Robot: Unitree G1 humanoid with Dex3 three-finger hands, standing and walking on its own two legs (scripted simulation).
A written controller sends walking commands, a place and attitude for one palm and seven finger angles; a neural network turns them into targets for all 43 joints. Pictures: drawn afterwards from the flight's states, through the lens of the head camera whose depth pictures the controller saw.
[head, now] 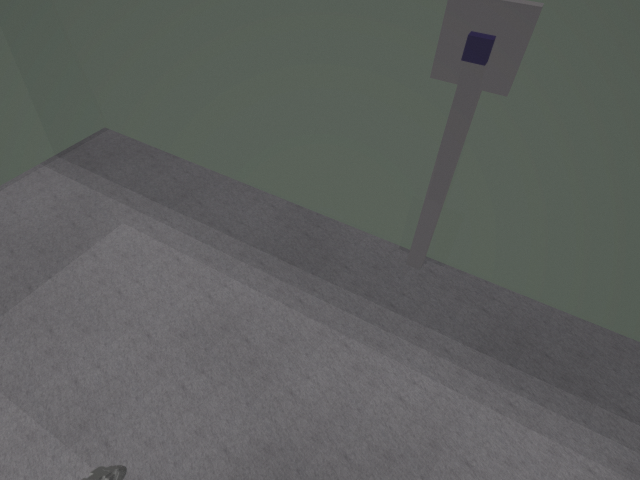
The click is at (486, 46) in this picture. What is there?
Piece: button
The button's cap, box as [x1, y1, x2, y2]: [461, 31, 495, 65]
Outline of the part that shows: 471,31 467,37 461,59 484,65 487,61 495,36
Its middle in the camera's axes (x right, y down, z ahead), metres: +0.38 -0.45 +0.92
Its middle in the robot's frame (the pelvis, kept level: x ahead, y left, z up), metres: +1.02 -0.32 +0.12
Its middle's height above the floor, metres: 0.89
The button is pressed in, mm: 0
